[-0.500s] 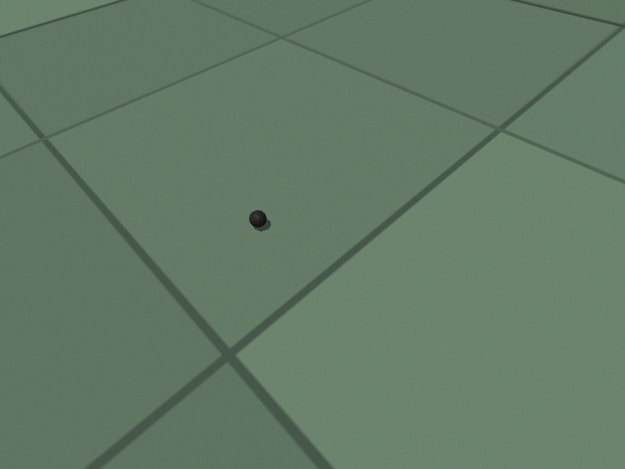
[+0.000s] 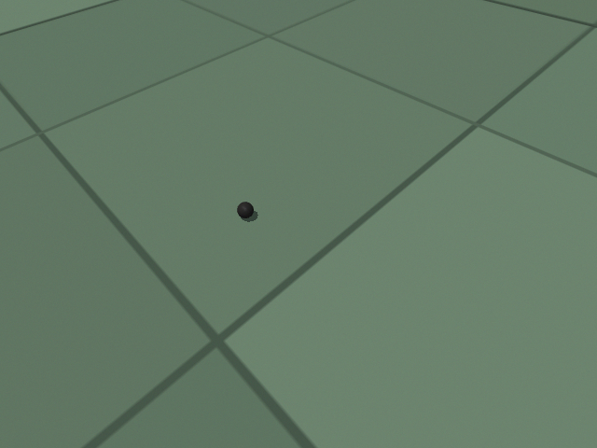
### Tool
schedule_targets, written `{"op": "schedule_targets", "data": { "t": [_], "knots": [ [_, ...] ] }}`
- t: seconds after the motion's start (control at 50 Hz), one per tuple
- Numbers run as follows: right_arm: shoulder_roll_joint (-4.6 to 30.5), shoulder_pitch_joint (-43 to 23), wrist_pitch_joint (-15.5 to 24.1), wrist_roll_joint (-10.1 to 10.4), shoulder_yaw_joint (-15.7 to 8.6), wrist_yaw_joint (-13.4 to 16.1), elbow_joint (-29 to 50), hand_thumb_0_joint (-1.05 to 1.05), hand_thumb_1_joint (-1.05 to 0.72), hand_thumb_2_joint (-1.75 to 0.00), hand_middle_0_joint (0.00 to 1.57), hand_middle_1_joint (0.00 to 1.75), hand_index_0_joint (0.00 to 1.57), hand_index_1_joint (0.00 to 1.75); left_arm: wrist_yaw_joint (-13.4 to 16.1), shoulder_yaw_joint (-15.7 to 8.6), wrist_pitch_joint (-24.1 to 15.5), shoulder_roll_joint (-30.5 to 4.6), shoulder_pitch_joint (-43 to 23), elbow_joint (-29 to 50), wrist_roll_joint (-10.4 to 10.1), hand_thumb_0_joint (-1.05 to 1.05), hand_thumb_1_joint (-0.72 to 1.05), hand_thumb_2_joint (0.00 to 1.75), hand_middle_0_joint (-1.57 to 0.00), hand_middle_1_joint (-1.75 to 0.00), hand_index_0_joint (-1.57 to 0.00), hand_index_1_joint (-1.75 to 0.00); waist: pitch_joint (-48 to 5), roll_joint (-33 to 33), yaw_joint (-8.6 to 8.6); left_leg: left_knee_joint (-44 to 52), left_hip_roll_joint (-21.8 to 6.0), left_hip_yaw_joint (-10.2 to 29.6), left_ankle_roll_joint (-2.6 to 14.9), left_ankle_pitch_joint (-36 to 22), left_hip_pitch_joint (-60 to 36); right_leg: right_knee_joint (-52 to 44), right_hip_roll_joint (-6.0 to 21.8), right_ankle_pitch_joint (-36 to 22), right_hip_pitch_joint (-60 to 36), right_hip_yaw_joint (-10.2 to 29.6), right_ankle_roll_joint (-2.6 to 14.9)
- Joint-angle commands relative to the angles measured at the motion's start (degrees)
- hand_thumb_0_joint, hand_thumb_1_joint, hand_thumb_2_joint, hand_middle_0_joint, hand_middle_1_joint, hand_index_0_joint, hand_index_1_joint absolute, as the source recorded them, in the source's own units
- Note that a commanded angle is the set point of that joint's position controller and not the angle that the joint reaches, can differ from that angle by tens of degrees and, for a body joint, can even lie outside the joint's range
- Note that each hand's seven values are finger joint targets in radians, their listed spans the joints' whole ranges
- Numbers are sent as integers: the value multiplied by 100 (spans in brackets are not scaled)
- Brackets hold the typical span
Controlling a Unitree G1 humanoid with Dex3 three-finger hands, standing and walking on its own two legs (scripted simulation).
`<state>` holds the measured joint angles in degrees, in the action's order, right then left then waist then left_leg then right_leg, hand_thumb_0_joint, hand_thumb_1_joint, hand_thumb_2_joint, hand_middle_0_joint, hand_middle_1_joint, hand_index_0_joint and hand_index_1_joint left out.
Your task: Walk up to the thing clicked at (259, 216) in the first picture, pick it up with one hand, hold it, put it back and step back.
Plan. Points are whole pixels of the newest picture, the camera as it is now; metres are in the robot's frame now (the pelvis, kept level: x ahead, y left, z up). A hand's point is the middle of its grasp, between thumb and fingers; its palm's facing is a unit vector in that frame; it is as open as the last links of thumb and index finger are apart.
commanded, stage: stand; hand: left
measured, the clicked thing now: (245, 210) +1.21 +0.31 -0.74
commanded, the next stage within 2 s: walk up in 0.62 s
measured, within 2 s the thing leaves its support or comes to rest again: neither
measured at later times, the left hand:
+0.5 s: hand out of the picture +0.07 +0.26 -0.16, palm faces -0.02 -0.94 -0.34, open 7.4 cm
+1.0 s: hand out of the picture +0.09 +0.26 -0.13, palm faces +0.06 -0.90 -0.42, open 7.4 cm
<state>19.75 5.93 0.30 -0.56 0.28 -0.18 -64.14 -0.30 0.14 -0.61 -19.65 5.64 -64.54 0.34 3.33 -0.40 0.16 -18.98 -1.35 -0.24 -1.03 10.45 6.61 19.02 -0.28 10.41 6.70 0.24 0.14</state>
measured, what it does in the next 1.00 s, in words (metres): lifts its left foot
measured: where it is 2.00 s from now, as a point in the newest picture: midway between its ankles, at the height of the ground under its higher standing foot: (317, 358)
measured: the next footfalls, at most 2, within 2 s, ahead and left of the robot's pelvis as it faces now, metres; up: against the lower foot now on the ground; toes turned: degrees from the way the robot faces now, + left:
left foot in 1.22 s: +0.35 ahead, +0.11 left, +0.00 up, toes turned +7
right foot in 1.70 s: +0.55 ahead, -0.14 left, +0.00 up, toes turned +0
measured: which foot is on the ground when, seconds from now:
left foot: down 0.00-0.86, up 0.88-1.00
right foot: down 0.00-1.00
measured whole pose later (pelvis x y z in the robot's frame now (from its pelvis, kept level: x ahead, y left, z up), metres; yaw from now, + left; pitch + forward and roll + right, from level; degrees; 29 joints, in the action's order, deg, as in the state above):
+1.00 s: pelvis +0.08 -0.03 +0.00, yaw +1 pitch -2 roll +0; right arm 24.6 13.6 0.2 -1.3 -4.4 -3.2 -57.5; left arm -2.3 -4.5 -4.2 -22.6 18.2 -56.7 1.3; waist 2.7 -3.4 2.3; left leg -55.6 0.8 4.5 1.7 19.3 23.3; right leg 20.9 -0.7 16.7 2.0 -4.0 1.8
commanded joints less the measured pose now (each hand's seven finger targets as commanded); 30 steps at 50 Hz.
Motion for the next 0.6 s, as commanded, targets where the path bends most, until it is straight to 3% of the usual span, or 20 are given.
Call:
{"op": "schedule_targets", "data": {
  "t": [0.0, 0.22, 0.42, 0.58],
  "knots": [
    [1185, -167, 156, 17, -232, 75, 320, 0, -90, -90, 20, 30, 20, 30, 79, -229, -137, -1213, -208, 310, 2, 0, 90, 90, -20, -30, -20, -30, -499, 59, -20, 232, -593, 463, 218, -746, -168, -292, 749, -926, -47, 526, 134],
    [1199, -119, 165, 5, -228, 83, 330, 0, -90, -90, 20, 30, 20, 30, 72, -252, -117, -1255, -225, 329, 3, 0, 90, 90, -20, -30, -20, -30, -446, 36, -20, 312, -615, 491, 201, -708, -150, -293, 745, -691, -23, 517, 153],
    [1215, -135, 166, 13, -226, 74, 331, 0, -90, -90, 20, 30, 20, 30, 71, -225, -134, -1226, -161, 331, 0, 0, 90, 90, -20, -30, -20, -30, -517, 39, -3, 293, -613, 483, 238, -798, -190, -334, 768, -875, -108, 513, 132],
    [1203, -119, 148, 4, -232, 69, 312, 0, -90, -90, 20, 30, 20, 30, 78, -220, -120, -1235, -150, 326, 6, 0, 90, 90, -20, -30, -20, -30, -370, 32, -8, 376, -601, 533, 218, -524, -15, -372, 749, -509, -38, 500, 137]
  ]
}}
